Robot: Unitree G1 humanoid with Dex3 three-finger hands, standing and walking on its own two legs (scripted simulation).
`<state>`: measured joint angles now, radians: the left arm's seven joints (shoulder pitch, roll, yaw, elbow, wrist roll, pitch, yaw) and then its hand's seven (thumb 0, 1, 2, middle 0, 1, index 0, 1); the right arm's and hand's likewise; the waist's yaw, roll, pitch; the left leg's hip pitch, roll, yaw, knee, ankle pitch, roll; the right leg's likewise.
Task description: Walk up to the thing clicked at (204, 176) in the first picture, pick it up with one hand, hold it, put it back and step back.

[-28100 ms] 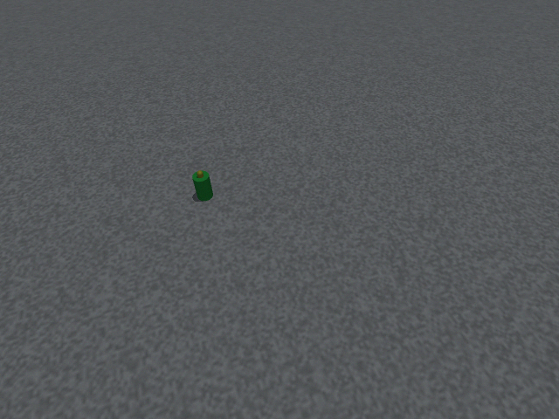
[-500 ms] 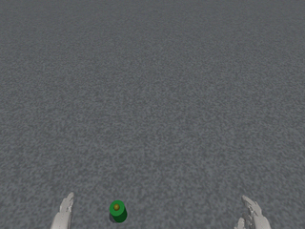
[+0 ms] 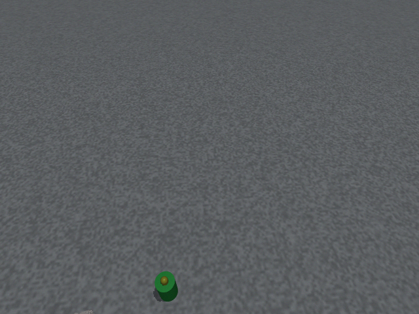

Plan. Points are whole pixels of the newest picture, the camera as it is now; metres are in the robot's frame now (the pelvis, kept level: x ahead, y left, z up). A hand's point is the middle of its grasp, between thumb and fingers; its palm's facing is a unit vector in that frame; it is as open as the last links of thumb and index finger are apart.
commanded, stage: stand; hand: left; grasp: from the side
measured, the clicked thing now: (166, 285) +0.38 +0.21 -0.66
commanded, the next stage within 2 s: step back in 1.94 s
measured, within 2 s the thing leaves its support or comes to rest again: neither
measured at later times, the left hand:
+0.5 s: hand out of the picture +0.03 +0.25 -0.13, palm faces +0.00 -0.94 -0.35, open 7.4 cm
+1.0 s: hand out of the picture +0.07 +0.25 -0.12, palm faces -0.01 -0.94 -0.34, open 7.4 cm
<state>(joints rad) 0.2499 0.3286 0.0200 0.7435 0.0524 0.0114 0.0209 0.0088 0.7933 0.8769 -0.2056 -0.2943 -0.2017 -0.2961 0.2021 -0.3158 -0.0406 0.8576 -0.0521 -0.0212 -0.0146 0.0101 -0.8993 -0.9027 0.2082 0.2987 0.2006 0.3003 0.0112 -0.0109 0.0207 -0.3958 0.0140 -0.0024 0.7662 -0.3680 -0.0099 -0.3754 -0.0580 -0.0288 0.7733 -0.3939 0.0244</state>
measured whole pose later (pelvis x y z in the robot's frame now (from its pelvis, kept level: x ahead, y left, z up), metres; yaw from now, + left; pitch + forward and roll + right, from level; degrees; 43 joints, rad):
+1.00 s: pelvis +0.01 +0.00 +0.04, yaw +0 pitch -3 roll +0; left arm 0.11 0.32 0.01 1.16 0.02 -0.01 0.01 0.01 0.90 0.90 -0.21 -0.30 -0.20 -0.30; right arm 0.13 -0.33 -0.01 1.15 -0.02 0.00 -0.01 0.00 -0.90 -0.90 0.21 0.30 0.20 0.30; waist 0.01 0.01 0.06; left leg -0.14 0.02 0.00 0.36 -0.17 -0.02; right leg -0.11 -0.05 -0.05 0.35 -0.19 0.03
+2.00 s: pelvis +0.01 +0.00 +0.03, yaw +1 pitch -2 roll +0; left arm 0.11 0.33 0.03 1.11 0.01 -0.01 0.00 0.01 0.90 0.90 -0.21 -0.30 -0.20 -0.30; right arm 0.10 -0.35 -0.02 1.12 0.00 0.01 0.01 0.01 -0.90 -0.90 0.21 0.30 0.20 0.30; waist -0.01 0.01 0.07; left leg -0.17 0.02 -0.02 0.40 -0.19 -0.01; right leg -0.13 -0.04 -0.06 0.37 -0.21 0.02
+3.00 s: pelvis -0.20 +0.04 +0.01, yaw +1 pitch -2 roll +1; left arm 0.13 0.36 0.07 0.77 0.04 0.04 0.01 0.01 0.90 0.90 -0.21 -0.30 -0.20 -0.30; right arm 0.18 -0.42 -0.06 0.88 -0.01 0.04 -0.02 0.01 -0.90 -0.90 0.21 0.30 0.20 0.30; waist 0.01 0.01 0.17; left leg -0.30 -0.05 -0.06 0.78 -0.47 -0.01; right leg -0.37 -0.04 -0.02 0.66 -0.26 0.00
